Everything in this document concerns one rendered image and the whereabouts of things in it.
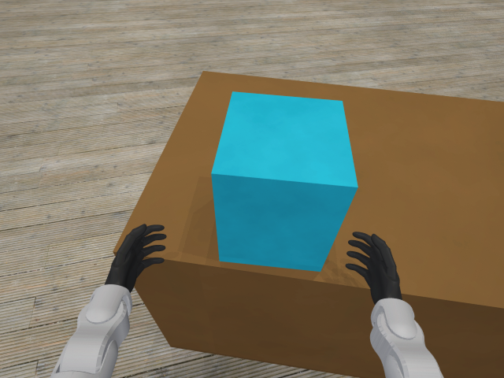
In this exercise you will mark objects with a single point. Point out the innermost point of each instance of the carton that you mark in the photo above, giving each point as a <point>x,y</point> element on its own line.
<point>283,180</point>

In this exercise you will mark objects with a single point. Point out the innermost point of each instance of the left robot hand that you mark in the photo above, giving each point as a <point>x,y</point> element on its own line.
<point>129,263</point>

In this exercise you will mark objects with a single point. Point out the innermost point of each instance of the robot right forearm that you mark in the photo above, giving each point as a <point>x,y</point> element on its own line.
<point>399,341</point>

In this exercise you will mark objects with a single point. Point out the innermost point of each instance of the robot left forearm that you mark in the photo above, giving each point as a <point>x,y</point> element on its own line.
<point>102,326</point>

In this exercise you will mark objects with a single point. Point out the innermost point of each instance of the right robot hand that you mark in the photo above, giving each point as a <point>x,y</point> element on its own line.
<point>381,274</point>

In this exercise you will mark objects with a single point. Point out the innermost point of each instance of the pedestal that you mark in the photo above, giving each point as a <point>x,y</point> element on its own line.
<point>430,173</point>

